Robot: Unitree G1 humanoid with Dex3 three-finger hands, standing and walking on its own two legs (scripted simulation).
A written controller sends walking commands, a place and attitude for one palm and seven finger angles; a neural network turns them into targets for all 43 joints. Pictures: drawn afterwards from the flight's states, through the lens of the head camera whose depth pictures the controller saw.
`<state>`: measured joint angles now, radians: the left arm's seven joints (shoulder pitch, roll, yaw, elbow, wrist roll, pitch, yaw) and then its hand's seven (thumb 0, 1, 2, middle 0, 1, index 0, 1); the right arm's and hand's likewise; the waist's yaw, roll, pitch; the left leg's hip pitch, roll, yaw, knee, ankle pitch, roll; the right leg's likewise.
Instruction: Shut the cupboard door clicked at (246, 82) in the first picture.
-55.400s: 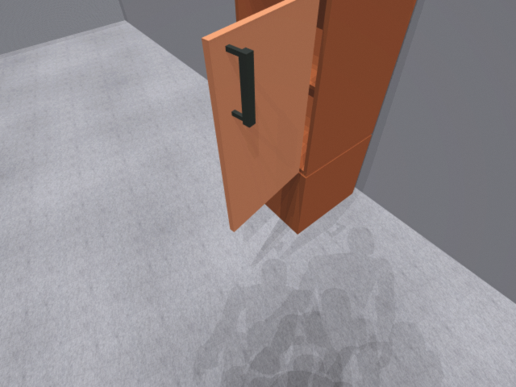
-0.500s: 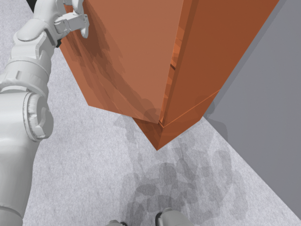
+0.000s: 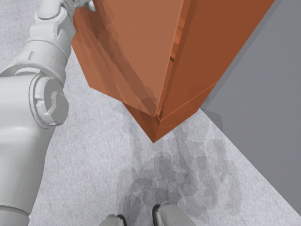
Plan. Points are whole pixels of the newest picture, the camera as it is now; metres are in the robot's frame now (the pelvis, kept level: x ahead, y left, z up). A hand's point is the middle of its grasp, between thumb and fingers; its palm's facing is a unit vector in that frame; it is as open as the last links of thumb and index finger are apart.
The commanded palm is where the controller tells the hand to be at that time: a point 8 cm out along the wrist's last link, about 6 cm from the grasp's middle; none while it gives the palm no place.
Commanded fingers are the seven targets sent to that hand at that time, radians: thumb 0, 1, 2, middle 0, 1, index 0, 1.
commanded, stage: pull the fist back off the door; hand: left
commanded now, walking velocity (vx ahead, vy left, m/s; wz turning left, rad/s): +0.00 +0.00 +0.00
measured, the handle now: out of the picture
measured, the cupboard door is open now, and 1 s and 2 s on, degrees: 28 25 25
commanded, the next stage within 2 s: draw the hand back to the body in 0.74 s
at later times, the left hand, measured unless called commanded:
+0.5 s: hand (86, 13) +0.55 +0.04 +0.18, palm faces -0.02 -1.00 -0.01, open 3.1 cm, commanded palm +0.51 +0.08 +0.19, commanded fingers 0.00 0.90 0.90 -1.30 -1.50 -1.30 -1.50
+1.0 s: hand (82, 26) +0.50 +0.04 +0.19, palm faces -0.02 -1.00 +0.01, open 3.1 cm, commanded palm +0.45 +0.11 +0.19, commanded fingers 0.00 0.90 0.90 -1.30 -1.50 -1.30 -1.50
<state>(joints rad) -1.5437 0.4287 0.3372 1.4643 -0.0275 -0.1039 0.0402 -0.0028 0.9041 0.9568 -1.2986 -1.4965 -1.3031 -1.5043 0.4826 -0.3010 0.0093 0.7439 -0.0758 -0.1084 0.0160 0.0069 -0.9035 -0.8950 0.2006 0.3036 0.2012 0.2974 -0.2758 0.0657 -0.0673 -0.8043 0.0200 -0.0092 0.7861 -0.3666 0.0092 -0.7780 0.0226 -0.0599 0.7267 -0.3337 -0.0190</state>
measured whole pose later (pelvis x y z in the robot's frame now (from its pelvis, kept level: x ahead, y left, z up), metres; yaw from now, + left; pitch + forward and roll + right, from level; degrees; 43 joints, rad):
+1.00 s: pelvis -0.01 +0.00 +0.02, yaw -2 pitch +11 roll +0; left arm -1.09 0.21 0.25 1.20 -0.05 -0.23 0.08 0.02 0.90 0.90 -1.30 -1.50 -1.30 -1.50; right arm 0.39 -0.26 0.01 0.68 -0.01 -0.06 0.03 0.01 -0.90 -0.90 0.20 0.30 0.20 0.30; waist -0.13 0.04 -0.09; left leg -0.52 0.01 0.04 0.65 -0.32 0.01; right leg -0.54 0.01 -0.01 0.66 -0.31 -0.02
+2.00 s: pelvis +0.01 +0.01 +0.04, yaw +0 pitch -4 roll +0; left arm 0.38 0.33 0.30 -0.28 -0.08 -0.06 0.08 0.02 0.89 0.90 -0.52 -0.64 -0.53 -0.65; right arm 0.23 -0.22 0.03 0.63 0.01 0.01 -0.06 0.02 -0.90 -0.90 0.20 0.30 0.20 0.30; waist 0.05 0.08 0.00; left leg -0.08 -0.01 0.01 0.40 -0.26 0.02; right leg -0.08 0.00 -0.03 0.39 -0.24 0.00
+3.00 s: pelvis -0.03 +0.03 +0.03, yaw -1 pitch +0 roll -1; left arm 0.55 0.43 0.41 -0.44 -0.07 -0.15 0.12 0.02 0.89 0.90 -0.21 -0.30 -0.22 -0.31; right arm 0.19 -0.24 -0.03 0.54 0.02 0.05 -0.09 0.02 -0.90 -0.90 0.20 0.30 0.20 0.30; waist 0.01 0.03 0.00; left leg -0.28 -0.03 0.05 0.51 -0.24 0.06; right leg -0.28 -0.02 0.00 0.49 -0.21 0.03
